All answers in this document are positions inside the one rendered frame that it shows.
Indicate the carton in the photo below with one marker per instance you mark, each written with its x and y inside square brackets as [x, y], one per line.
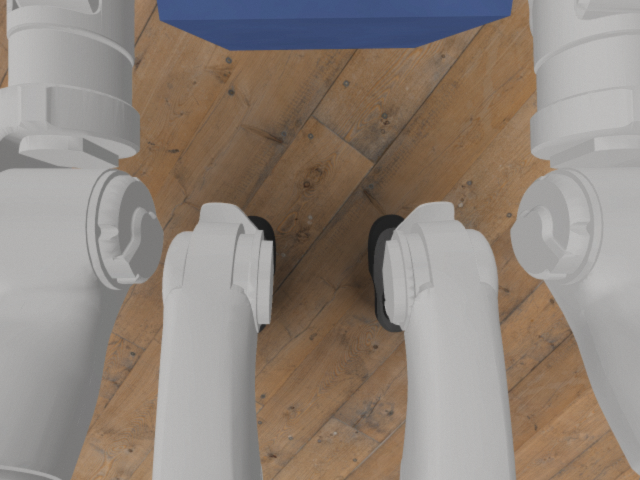
[328, 24]

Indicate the right robot upper arm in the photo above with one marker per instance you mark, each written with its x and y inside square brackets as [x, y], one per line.
[578, 229]

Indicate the left robot upper arm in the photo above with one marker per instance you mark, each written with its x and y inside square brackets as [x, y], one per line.
[72, 243]

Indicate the robot right thigh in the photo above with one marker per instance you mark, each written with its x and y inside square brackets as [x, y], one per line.
[458, 423]

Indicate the robot left forearm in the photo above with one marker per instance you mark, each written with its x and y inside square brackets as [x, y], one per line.
[68, 103]

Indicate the robot right foot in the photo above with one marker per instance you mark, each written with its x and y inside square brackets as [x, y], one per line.
[380, 232]

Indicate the robot right forearm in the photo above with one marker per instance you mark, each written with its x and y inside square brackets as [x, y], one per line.
[587, 66]

